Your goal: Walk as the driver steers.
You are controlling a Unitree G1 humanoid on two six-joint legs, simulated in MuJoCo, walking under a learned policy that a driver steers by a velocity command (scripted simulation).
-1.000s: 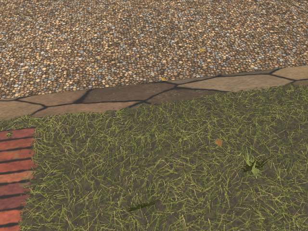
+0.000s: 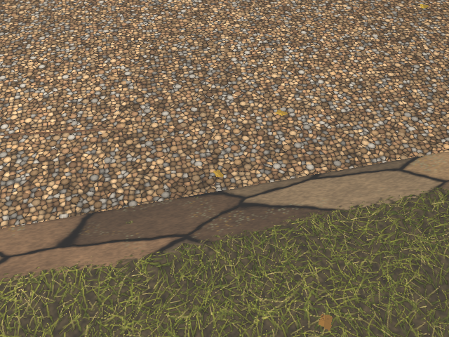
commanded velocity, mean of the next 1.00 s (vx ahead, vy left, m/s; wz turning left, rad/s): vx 0.50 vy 0.00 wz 0.34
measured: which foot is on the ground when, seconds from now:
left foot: down 0.00-0.14, up 0.16-0.68, down 0.70-1.00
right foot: up 0.00-0.10, down 0.12-0.70, up 0.72-1.00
